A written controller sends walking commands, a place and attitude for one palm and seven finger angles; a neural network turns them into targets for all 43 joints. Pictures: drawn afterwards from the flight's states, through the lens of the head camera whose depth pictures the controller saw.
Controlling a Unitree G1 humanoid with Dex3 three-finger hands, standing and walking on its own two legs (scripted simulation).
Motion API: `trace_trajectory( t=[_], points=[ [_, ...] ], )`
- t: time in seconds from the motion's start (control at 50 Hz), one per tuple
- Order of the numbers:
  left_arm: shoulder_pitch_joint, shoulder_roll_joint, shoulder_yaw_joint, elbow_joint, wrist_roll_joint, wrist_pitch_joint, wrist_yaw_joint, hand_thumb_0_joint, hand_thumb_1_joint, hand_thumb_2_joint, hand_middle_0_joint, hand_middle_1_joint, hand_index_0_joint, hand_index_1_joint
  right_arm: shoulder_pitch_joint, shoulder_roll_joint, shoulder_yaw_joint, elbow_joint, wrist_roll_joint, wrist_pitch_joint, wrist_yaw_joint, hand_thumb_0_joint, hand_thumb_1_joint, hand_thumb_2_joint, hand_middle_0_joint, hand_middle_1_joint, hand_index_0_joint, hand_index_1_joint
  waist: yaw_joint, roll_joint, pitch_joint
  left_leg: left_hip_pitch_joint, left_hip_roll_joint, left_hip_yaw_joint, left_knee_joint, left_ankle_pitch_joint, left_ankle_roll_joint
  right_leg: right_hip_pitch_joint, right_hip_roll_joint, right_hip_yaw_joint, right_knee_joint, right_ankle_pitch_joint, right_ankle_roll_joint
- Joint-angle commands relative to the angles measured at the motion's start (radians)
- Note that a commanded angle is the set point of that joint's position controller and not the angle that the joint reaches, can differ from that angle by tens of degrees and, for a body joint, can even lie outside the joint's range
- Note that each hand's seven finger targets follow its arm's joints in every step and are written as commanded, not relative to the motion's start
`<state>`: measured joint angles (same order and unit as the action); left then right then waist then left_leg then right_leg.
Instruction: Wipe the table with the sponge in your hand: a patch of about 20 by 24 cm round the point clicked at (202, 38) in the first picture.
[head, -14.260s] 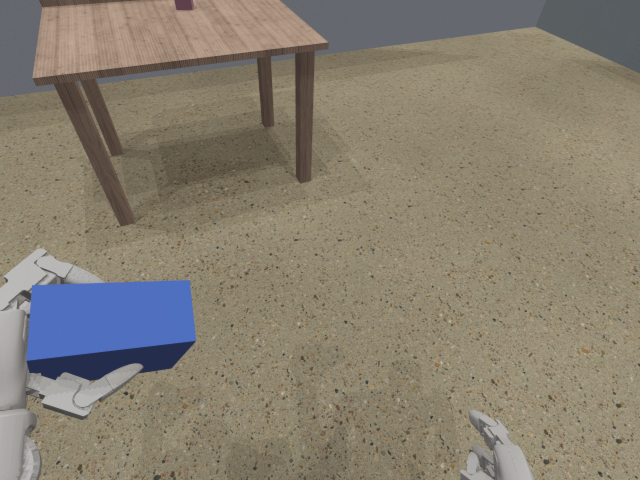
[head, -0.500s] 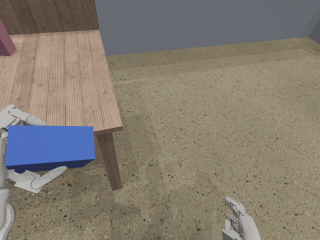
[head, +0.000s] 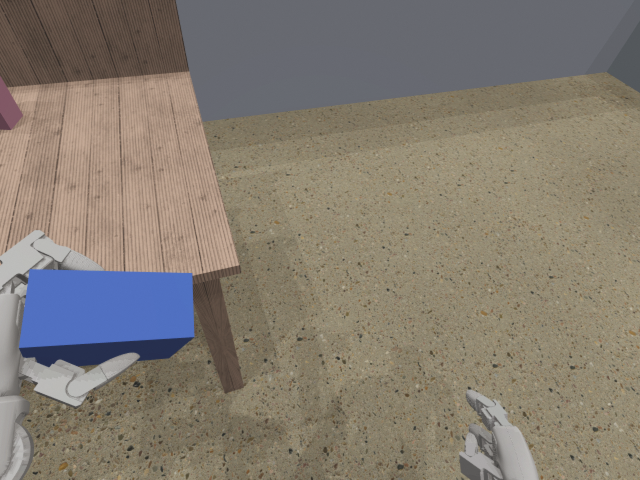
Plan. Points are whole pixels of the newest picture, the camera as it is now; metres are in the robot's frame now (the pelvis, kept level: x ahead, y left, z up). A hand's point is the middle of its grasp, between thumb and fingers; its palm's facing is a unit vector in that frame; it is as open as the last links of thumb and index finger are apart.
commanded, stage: look again from close up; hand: left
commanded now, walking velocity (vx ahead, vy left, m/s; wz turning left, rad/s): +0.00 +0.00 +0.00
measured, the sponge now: (135, 320) +0.23 +0.21 +0.13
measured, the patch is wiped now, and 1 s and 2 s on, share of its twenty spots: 0.00 0.00 0.00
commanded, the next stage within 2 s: shuffle to correct the standing spot in 0.24 s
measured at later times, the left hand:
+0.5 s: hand (71, 344) +0.19 +0.25 +0.14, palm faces +0.38 -0.84 -0.37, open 10.5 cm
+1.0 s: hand (27, 328) +0.20 +0.29 +0.15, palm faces +0.41 -0.83 -0.38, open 10.5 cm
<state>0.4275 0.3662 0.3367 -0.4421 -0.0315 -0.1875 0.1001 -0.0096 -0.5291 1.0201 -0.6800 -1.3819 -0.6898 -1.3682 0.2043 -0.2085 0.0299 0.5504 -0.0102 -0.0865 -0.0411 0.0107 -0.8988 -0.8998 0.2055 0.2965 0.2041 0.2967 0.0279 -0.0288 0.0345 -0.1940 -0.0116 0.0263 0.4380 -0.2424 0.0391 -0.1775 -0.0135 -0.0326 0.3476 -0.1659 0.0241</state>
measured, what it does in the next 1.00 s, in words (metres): stands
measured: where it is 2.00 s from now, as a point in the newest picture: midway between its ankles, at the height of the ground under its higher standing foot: outside the picture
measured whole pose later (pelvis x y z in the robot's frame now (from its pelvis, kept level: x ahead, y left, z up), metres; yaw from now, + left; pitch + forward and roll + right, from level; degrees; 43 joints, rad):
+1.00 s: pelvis -0.01 +0.04 -0.02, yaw +1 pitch -1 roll -1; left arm 0.44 0.37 0.36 -0.45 -0.03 -0.24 0.11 -0.01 -0.53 1.02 -0.69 -1.38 -0.70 -1.37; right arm 0.22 -0.20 0.02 0.56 0.00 -0.08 -0.01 0.01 -0.90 -0.90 0.21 0.30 0.20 0.30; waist 0.01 -0.01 0.02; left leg -0.29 -0.08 0.05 0.65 -0.35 0.11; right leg -0.30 -0.09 -0.01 0.64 -0.32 0.02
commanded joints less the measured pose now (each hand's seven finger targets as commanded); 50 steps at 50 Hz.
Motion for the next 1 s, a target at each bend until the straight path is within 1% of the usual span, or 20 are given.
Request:
trace_trajectory(
  t=[0.0,0.08,0.12,0.16,0.32,0.42,0.46,0.52,0.54,0.58,0.62,0.64,0.68,0.78,0.82,0.84,0.88,0.92,0.94,0.98],
  points=[
    [-0.097,0.155,0.103,-0.218,-0.013,-0.072,0.030,0.000,0.100,1.300,-1.200,-1.600,-1.200,-1.600,-0.083,-0.122,-0.055,-0.152,0.005,-0.047,-0.012,0.000,-0.900,-0.900,0.200,0.300,0.200,0.300,0.000,0.099,-0.166,-0.032,0.032,-0.039,-0.106,0.193,-0.056,0.132,0.007,0.020,-0.015,0.185,-0.024],
    [-0.105,0.150,0.092,-0.224,-0.012,-0.073,0.029,0.000,0.100,1.300,-1.200,-1.600,-1.200,-1.600,-0.083,-0.121,-0.054,-0.152,0.007,-0.046,-0.012,0.000,-0.900,-0.900,0.200,0.300,0.200,0.300,-0.002,0.103,-0.153,-0.046,0.027,-0.044,-0.121,0.151,-0.055,0.131,0.011,0.019,-0.023,0.146,-0.024],
    [-0.094,0.178,0.117,-0.225,-0.013,-0.072,0.030,0.000,0.100,1.300,-1.200,-1.600,-1.200,-1.600,-0.089,-0.124,-0.055,-0.154,0.004,-0.048,-0.015,0.000,-0.900,-0.900,0.200,0.300,0.200,0.300,0.001,0.118,-0.148,-0.050,0.026,-0.040,-0.128,0.131,-0.056,0.122,0.012,0.019,-0.028,0.130,-0.022],
    [-0.104,0.155,0.094,-0.236,-0.013,-0.077,0.029,0.000,0.100,1.300,-1.200,-1.600,-1.200,-1.600,-0.081,-0.121,-0.054,-0.153,0.008,-0.049,-0.013,0.000,-0.900,-0.900,0.200,0.300,0.200,0.300,-0.002,0.118,-0.148,-0.059,0.026,-0.050,-0.133,0.123,-0.055,0.134,0.014,0.015,-0.021,0.122,-0.022],
    [-0.082,0.156,0.105,-0.182,-0.014,-0.068,0.027,0.000,0.100,1.300,-1.200,-1.600,-1.200,-1.600,-0.076,-0.123,-0.058,-0.144,0.008,-0.046,-0.017,0.000,-0.900,-0.900,0.200,0.300,0.200,0.300,-0.001,0.072,-0.132,-0.059,0.022,-0.038,-0.139,0.076,-0.053,0.109,0.015,0.022,-0.053,0.089,-0.018],
    [-0.092,0.167,0.097,-0.197,-0.010,-0.074,0.031,0.000,0.100,1.300,-1.200,-1.600,-1.200,-1.600,-0.083,-0.137,-0.067,-0.148,0.004,-0.045,-0.008,0.000,-0.900,-0.900,0.200,0.300,0.200,0.300,-0.011,0.079,-0.123,-0.074,-0.001,-0.028,-0.073,0.025,-0.036,0.073,-0.034,0.051,-0.080,0.005,-0.030],
    [-0.084,0.156,0.086,-0.197,-0.010,-0.078,0.033,0.000,0.100,1.300,-1.200,-1.600,-1.200,-1.600,-0.079,-0.133,-0.067,-0.150,0.004,-0.043,-0.003,0.000,-0.900,-0.900,0.200,0.300,0.200,0.300,-0.015,0.043,-0.119,-0.087,-0.005,-0.038,-0.039,0.004,-0.027,0.059,-0.063,0.071,-0.084,-0.060,-0.040],
    [-0.074,0.195,0.122,-0.215,-0.012,-0.085,0.040,0.000,0.100,1.300,-1.200,-1.600,-1.200,-1.600,-0.079,-0.145,-0.077,-0.146,0.000,-0.039,0.000,0.000,-0.900,-0.900,0.200,0.300,0.200,0.300,-0.024,0.027,-0.121,-0.071,-0.014,-0.036,0.020,-0.001,-0.024,0.004,-0.105,0.106,-0.091,-0.128,-0.060],
    [-0.067,0.176,0.106,-0.216,-0.012,-0.089,0.041,0.000,0.100,1.300,-1.200,-1.600,-1.200,-1.600,-0.079,-0.137,-0.074,-0.146,0.003,-0.036,0.002,0.000,-0.900,-0.900,0.200,0.300,0.200,0.300,-0.025,0.018,-0.122,-0.083,-0.007,-0.051,0.027,0.003,-0.020,0.014,-0.120,0.100,-0.070,-0.130,-0.065],
    [-0.060,0.184,0.117,-0.223,-0.013,-0.095,0.040,0.000,0.100,1.300,-1.200,-1.600,-1.200,-1.600,-0.077,-0.143,-0.078,-0.145,0.003,-0.036,0.003,0.000,-0.900,-0.900,0.200,0.300,0.200,0.300,-0.027,0.033,-0.123,-0.077,0.001,-0.057,0.015,0.021,-0.018,0.002,-0.103,0.094,-0.030,-0.110,-0.067],
    [-0.054,0.196,0.131,-0.233,-0.015,-0.102,0.037,0.000,0.100,1.300,-1.200,-1.600,-1.200,-1.600,-0.085,-0.152,-0.079,-0.144,0.003,-0.040,0.002,0.000,-0.900,-0.900,0.200,0.300,0.200,0.300,-0.027,0.105,-0.124,-0.056,0.030,-0.083,-0.041,0.058,-0.016,-0.008,-0.056,0.044,0.056,-0.050,-0.053],
    [-0.070,0.178,0.114,-0.254,-0.012,-0.108,0.036,0.000,0.100,1.300,-1.200,-1.600,-1.200,-1.600,-0.085,-0.151,-0.075,-0.147,0.006,-0.041,0.003,0.000,-0.900,-0.900,0.200,0.300,0.200,0.300,-0.023,0.143,-0.130,-0.092,0.058,-0.122,-0.075,0.074,-0.012,0.034,-0.030,0.001,0.130,-0.010,-0.043],
    [-0.070,0.179,0.121,-0.258,-0.009,-0.113,0.034,0.000,0.100,1.300,-1.200,-1.600,-1.200,-1.600,-0.085,-0.153,-0.077,-0.153,0.007,-0.048,0.003,0.000,-0.900,-0.900,0.200,0.300,0.200,0.300,-0.011,0.182,-0.137,-0.139,0.094,-0.149,-0.090,0.095,-0.002,0.072,-0.010,-0.025,0.221,0.036,-0.034],
    [-0.073,0.165,0.114,-0.243,-0.011,-0.122,0.036,0.000,0.100,1.300,-1.200,-1.600,-1.200,-1.600,-0.069,-0.155,-0.080,-0.149,0.010,-0.054,0.015,0.000,-0.900,-0.900,0.200,0.300,0.200,0.300,-0.013,0.094,-0.137,-0.211,0.065,-0.107,0.010,0.081,-0.019,0.102,-0.074,0.044,0.217,0.051,-0.065],
    [-0.067,0.183,0.132,-0.229,-0.015,-0.122,0.038,0.000,0.100,1.300,-1.200,-1.600,-1.200,-1.600,-0.072,-0.157,-0.082,-0.144,0.010,-0.050,0.017,0.000,-0.900,-0.900,0.200,0.300,0.200,0.300,-0.016,0.069,-0.121,-0.200,0.047,-0.095,0.037,0.038,-0.026,0.047,-0.103,0.077,0.205,0.009,-0.076],
    [-0.072,0.159,0.112,-0.222,-0.014,-0.122,0.038,0.000,0.100,1.300,-1.200,-1.600,-1.200,-1.600,-0.075,-0.149,-0.078,-0.142,0.012,-0.045,0.020,0.000,-0.900,-0.900,0.200,0.300,0.200,0.300,-0.019,0.059,-0.102,-0.214,0.048,-0.110,0.039,0.006,-0.025,0.026,-0.111,0.086,0.204,-0.034,-0.081],
    [-0.081,0.169,0.127,-0.221,-0.014,-0.123,0.038,0.000,0.100,1.300,-1.200,-1.600,-1.200,-1.600,-0.075,-0.148,-0.080,-0.140,0.013,-0.039,0.021,0.000,-0.900,-0.900,0.200,0.300,0.200,0.300,-0.022,0.069,-0.091,-0.211,0.057,-0.129,0.011,-0.045,-0.019,-0.006,-0.093,0.073,0.228,-0.075,-0.073],
    [-0.100,0.187,0.146,-0.245,-0.015,-0.125,0.039,0.000,0.100,1.300,-1.200,-1.600,-1.200,-1.600,-0.079,-0.153,-0.080,-0.142,0.014,-0.038,0.018,0.000,-0.900,-0.900,0.200,0.300,0.200,0.300,-0.022,0.154,-0.085,-0.196,0.094,-0.180,-0.057,-0.045,-0.022,-0.030,-0.052,0.011,0.320,-0.066,-0.048],
    [-0.103,0.172,0.138,-0.249,-0.012,-0.128,0.039,0.000,0.100,1.300,-1.200,-1.600,-1.200,-1.600,-0.075,-0.145,-0.077,-0.141,0.013,-0.038,0.018,0.000,-0.900,-0.900,0.200,0.300,0.200,0.300,-0.021,0.179,-0.092,-0.192,0.118,-0.219,-0.079,0.000,-0.020,-0.025,-0.034,-0.027,0.353,-0.070,-0.035],
    [-0.105,0.175,0.137,-0.276,-0.008,-0.136,0.040,0.000,0.100,1.300,-1.200,-1.600,-1.200,-1.600,-0.071,-0.142,-0.079,-0.139,0.008,-0.044,0.022,0.000,-0.900,-0.900,0.200,0.300,0.200,0.300,-0.018,0.189,-0.125,-0.128,0.133,-0.205,-0.047,0.172,-0.024,-0.023,-0.029,-0.046,0.326,-0.107,-0.032]
  ],
)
